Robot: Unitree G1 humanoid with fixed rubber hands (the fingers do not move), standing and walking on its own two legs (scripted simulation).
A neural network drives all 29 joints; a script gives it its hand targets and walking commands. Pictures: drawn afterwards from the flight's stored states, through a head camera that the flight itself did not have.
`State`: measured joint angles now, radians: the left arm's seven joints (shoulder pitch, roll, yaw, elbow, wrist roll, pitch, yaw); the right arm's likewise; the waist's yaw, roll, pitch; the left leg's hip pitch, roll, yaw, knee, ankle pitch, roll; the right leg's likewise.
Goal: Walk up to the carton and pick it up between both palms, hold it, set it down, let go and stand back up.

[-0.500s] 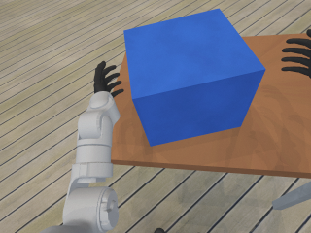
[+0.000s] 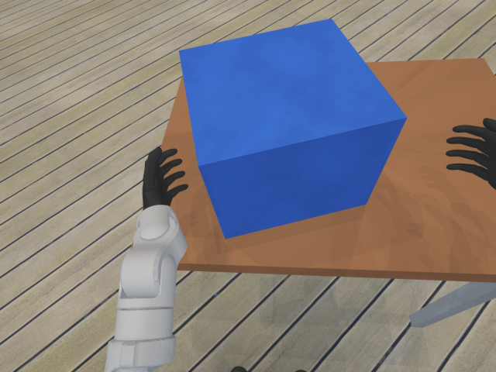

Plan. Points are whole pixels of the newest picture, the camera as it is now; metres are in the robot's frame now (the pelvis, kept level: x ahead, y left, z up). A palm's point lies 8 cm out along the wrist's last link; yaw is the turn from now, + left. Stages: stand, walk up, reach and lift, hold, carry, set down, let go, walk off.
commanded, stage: set down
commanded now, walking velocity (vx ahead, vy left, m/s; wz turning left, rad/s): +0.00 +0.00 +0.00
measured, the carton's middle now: (277, 131) +0.53 +0.04 +0.04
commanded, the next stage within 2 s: none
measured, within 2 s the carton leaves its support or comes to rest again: neither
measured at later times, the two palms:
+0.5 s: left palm (168, 244) +0.28 +0.19 +0.05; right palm out of the picture +0.33 -0.33 +0.04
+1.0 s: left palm (179, 269) +0.26 +0.17 +0.01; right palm out of the picture +0.27 -0.34 +0.00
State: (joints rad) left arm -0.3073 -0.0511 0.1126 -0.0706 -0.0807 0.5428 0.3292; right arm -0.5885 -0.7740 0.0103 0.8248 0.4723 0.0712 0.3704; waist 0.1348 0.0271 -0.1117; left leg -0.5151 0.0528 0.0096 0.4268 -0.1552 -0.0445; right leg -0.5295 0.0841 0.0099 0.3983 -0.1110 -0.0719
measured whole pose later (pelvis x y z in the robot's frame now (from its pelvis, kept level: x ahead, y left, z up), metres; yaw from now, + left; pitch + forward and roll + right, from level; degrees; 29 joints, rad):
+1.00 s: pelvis +0.02 +0.00 -0.01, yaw -2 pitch +10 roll +0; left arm 0.19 -0.08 0.00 -0.04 0.03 0.12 0.31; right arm -0.03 -0.73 0.11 0.80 0.59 -0.36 0.42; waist 0.07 -0.02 -0.05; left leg -0.45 0.06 0.01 0.56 -0.28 -0.05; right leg -0.49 0.11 0.05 0.55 -0.23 -0.08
